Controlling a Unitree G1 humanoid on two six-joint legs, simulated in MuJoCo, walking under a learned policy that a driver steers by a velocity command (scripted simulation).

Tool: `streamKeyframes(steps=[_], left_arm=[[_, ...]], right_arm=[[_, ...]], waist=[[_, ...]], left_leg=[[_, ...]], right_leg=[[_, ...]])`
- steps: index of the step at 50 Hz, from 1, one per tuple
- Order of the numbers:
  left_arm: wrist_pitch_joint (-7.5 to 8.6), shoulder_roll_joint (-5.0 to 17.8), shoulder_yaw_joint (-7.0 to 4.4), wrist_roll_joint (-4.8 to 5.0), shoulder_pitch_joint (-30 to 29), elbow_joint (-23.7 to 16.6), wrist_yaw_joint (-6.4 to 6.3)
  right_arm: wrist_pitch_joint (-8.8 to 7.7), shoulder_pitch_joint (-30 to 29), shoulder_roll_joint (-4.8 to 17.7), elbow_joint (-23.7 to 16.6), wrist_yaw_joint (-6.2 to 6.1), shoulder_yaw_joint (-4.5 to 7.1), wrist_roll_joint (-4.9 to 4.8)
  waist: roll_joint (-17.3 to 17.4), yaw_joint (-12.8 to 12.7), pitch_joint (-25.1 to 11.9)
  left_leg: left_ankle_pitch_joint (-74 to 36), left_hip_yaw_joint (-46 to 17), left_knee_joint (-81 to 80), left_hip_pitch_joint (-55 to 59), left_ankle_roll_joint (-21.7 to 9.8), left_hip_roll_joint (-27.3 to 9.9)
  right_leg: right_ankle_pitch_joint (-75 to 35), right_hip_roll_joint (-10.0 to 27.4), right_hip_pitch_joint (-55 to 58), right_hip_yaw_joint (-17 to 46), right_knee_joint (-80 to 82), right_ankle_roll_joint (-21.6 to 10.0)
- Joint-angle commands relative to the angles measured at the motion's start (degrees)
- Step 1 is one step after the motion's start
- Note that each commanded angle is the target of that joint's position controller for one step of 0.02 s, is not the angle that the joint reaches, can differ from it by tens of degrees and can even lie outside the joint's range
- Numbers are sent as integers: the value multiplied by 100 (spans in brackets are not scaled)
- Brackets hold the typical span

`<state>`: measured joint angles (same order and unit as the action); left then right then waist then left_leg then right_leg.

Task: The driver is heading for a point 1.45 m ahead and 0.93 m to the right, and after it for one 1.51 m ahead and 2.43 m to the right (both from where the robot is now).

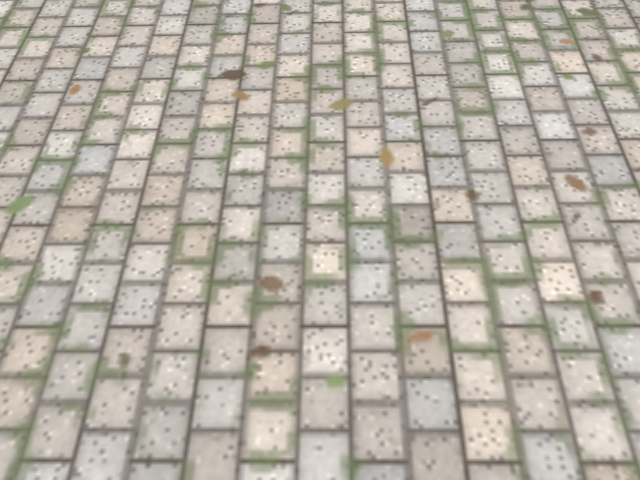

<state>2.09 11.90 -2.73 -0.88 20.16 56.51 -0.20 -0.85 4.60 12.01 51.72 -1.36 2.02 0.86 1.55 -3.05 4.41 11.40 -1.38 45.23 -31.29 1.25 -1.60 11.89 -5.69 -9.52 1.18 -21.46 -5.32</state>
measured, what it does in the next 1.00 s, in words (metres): steps on the spot, turning right: left foot, then right foot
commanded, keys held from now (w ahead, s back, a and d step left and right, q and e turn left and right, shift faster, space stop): e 0.90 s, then w+e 0.10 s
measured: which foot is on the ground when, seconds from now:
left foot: up 0.00-0.12, down 0.14-0.58, up 0.60-1.00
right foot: down 0.00-0.14, up 0.16-0.58, down 0.60-1.00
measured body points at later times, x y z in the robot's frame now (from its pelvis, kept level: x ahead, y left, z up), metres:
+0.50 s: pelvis +0.03 +0.03 +0.00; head +0.06 +0.02 +0.44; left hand +0.22 +0.25 -0.13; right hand +0.05 -0.26 -0.13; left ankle +0.10 +0.12 -0.74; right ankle -0.01 -0.08 -0.71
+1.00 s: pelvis +0.01 +0.00 +0.00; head +0.03 -0.03 +0.45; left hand +0.25 +0.19 -0.11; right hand -0.03 -0.30 -0.12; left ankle +0.10 +0.11 -0.70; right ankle -0.02 -0.07 -0.74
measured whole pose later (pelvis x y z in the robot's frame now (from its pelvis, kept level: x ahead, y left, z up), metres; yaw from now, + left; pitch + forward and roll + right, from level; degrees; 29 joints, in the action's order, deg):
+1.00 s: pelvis +0.01 +0.00 +0.00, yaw -35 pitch +1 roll +1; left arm -2.4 16.8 -4.1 -1.1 14.8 43.9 0.6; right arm 2.9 9.2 17.0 43.9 -0.6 3.4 1.4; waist 0.6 -1.8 2.3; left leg 23.6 -2.8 46.5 -23.3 2.1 0.7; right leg 11.1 -7.4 -13.3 9.9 -24.1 -5.2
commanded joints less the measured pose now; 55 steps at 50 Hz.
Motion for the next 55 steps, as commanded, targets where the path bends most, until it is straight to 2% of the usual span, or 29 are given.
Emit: streamKeyframes(steps=[1, 4, 5, 6, 7, 8, 9, 10, 11, 13, 14, 20, 24, 27, 28, 29, 30, 31, 32, 33, 34, 36, 39, 45, 48, 50, 52, 54, 55], left_arm=[[-58, 949, -232, -38, 139, -318, -58], [-165, 1031, -314, -42, -100, -445, -101], [-195, 1054, -337, 5, -312, -518, -111], [-203, 994, -333, 72, -470, -625, -118], [-190, 594, -235, 141, -282, -813, -128], [-287, 529, -273, 126, 293, -784, -177], [-364, 896, -345, -52, 343, -643, -181], [-414, 951, -390, -79, 50, -613, -135], [-470, 875, -393, -66, -128, -661, -92], [-578, 843, -385, -82, -262, -734, 19], [-616, 840, -381, -52, -272, -754, 57], [-735, 775, -283, -20, -845, -1100, 186], [-717, 779, -218, 37, -1074, -1326, 268], [-647, 791, -212, 66, -943, -1406, 279], [-598, 777, -209, 59, -728, -1362, 262], [-527, 925, -246, 16, -553, -1303, 211], [-445, 1477, -347, -57, -528, -1370, 125], [-428, 2206, -531, -55, -373, -1440, 113], [-431, 1888, -501, -51, -317, -1385, 79], [-432, 1576, -399, -6, -664, -1426, 38], [-445, 1409, -347, -6, -1052, -1512, 16], [-416, 1219, -288, 57, -1146, -1596, -5], [-368, 1316, -320, 89, -787, -1542, 25], [-383, 1465, -370, 20, -433, -1526, 3], [-399, 1503, -394, -34, -342, -1530, 52], [-397, 1528, -407, -71, -402, -1551, 99], [-375, 1559, -426, -84, -487, -1560, 138], [-356, 1456, -400, -43, -882, -1621, 129], [-325, 1272, -350, -11, -973, -1636, 81]], right_arm=[[-20, 173, 496, -285, -80, 92, -48], [-93, 405, 581, -300, -134, 117, -94], [-135, 660, 596, -254, -152, 131, -80], [-203, 976, 721, -211, -184, 169, -5], [-246, 1238, 1228, -278, -242, 274, 91], [-132, 1025, 1487, -341, -199, 318, -50], [-64, 1026, 1158, -417, -178, 261, -81], [-39, 734, 794, -523, -185, 158, -58], [11, 384, 665, -631, -200, 109, -6], [24, 286, 731, -712, -225, 112, 49], [18, 378, 761, -698, -211, 122, 58], [21, 671, 1027, -686, -133, 216, 89], [68, 643, 1250, -725, -13, 302, 134], [128, 619, 1403, -725, 40, 370, 92], [164, 583, 1422, -720, 52, 389, 56], [201, 779, 1346, -649, 73, 399, 56], [258, 1032, 948, -726, 126, 327, 89], [351, 425, 785, -1150, 1, 244, 85], [403, 193, 932, -1154, -40, 253, 64], [395, 329, 943, -1069, -17, 274, -33], [338, 487, 984, -965, 9, 292, -55], [302, 702, 1101, -848, 63, 341, 97], [335, 615, 981, -930, 84, 314, 47], [358, 304, 975, -1142, 15, 268, 14], [289, 163, 999, -1245, 68, 239, 65], [219, 67, 1006, -1315, 96, 221, 64], [120, 175, 987, -1334, 82, 193, 21], [21, 854, 855, -1126, 26, 153, -21], [-37, 1249, 892, -995, -41, 163, 0]], waist=[[-739, 136, -557], [-793, 224, -460], [-745, 394, -445], [-544, 536, -535], [578, 430, -1006], [1570, 191, -1180], [815, 159, -1215], [272, 133, -884], [193, 35, -645], [635, 52, -528], [650, 72, -583], [673, 303, -644], [799, 403, -687], [797, 321, -767], [657, 179, -779], [176, 118, -722], [-1444, 235, -543], [-1909, 2, -220], [-1128, -33, -209], [-903, 206, -145], [-867, 388, -155], [-946, 403, -492], [-659, 298, -665], [-807, 85, -584], [-813, -5, -615], [-891, 0, -447], [-843, 110, -388], [-712, 580, -372], [-454, 819, -347]], left_leg=[[140, 28, -226, 422, -1, 164], [423, -99, -1051, 887, -105, 239], [110, -83, -1726, 1347, -162, 252], [-666, -287, -2409, 2089, -263, -24], [-2315, -1424, -2577, 2968, -604, -1445], [-4201, -2565, -2548, 3210, -1502, -2414], [-3801, -2424, -2583, 2981, -1763, -2411], [-3052, -1812, -2656, 2560, -1629, -2014], [-2317, -1275, -2786, 2245, -1403, -1652], [-2085, -652, -2873, 2082, -1256, -1248], [-2170, -470, -2853, 2101, -1275, -1203], [-1247, -156, -2935, 2351, -1398, -1483], [-931, 118, -2791, 2136, -1311, -1597], [-1114, 268, -2397, 2125, -1119, -1705], [-976, 468, -2066, 1894, -880, -1652], [-407, 746, -1495, 1451, -482, -1484], [1498, 1331, 44, 314, -13, -765], [2558, 712, 811, -455, 151, 71], [2244, 173, 1391, -391, 130, -106], [1696, 21, 1480, -311, 81, -145], [1257, -42, 1376, -245, 48, -160], [922, 17, 1619, -165, 60, -55], [881, -42, 1530, -261, 139, -1], [1129, -160, 639, -216, 160, 118], [1246, -154, 176, 90, 89, 205], [1382, -161, -215, 338, 17, 308], [1459, -179, -716, 891, -101, 427], [870, -46, -1914, 2291, -291, 473], [505, -123, -2564, 3234, -381, 326]], right_leg=[[-3973, 1561, 275, 1251, -52, -788], [-3400, 1533, 262, 1713, -383, -656], [-2977, 1386, 84, 1773, -614, -486], [-2430, 1125, -332, 1728, -1052, -225], [-816, 571, -876, 1072, -2329, 79], [2813, -442, -1822, 142, -3310, 252], [2759, -13, -1848, 212, -4326, 298], [2238, 163, -1868, 302, -4571, 363], [1859, 311, -1870, 278, -4564, 459], [1385, 336, -1892, 137, -4629, 658], [1281, 305, -1865, 89, -4602, 724], [1231, 554, -1765, -116, -3445, 794], [1355, 581, -1069, -441, -2441, 604], [1151, 530, -586, -619, -1570, 414], [667, 462, -131, -659, -866, 318], [236, 532, 336, -240, -78, 215], [-189, 1893, 707, 1723, 810, -87], [-1686, 2871, 48, 2963, 759, -968], [-1689, 2607, -9, 2537, 665, -1117], [-1464, 2181, -114, 2010, 621, -950], [-1289, 1777, -74, 1659, 584, -715], [-2056, 1505, 276, 1427, 414, -661], [-2273, 1536, 629, 1603, 316, -730], [-1784, 1569, 730, 2238, 243, -880], [832, 1421, 428, 2735, 603, -994], [1702, 1350, 148, 3044, 727, -1013], [1843, 1281, -205, 3237, 688, -960], [1930, 948, -1041, 2964, 415, -651], [2204, 619, -1752, 2651, 0, -362]])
